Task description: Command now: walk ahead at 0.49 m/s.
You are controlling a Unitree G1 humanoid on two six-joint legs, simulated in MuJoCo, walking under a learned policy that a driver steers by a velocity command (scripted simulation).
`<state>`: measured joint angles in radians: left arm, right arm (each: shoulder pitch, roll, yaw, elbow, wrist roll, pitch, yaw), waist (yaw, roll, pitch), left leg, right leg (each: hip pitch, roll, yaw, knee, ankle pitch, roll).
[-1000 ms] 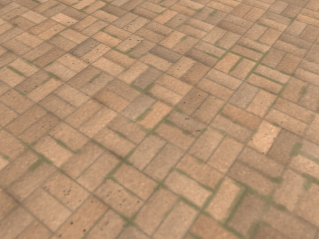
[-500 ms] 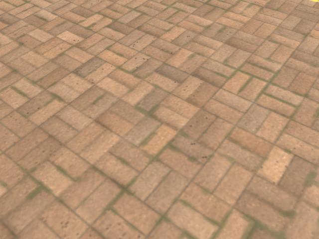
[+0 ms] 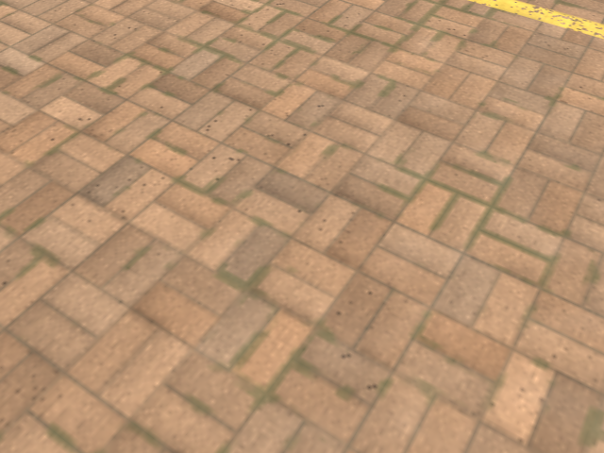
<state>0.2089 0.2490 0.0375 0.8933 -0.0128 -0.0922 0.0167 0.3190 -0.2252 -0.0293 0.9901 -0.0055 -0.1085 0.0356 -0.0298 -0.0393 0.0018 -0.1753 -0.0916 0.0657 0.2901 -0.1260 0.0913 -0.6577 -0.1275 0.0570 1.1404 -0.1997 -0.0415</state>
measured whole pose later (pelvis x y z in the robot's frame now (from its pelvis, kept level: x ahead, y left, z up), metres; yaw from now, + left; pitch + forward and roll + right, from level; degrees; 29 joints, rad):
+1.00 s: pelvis +0.55 -0.01 -0.01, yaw +1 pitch +2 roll +0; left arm 0.30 0.25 0.05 0.97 -0.02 -0.10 0.00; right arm 0.17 -0.24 -0.05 0.90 0.00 -0.10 0.04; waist 0.00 -0.02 0.03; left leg -0.36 -0.04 0.07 0.47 -0.15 0.07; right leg -0.39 -0.04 0.03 1.19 -0.37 -0.05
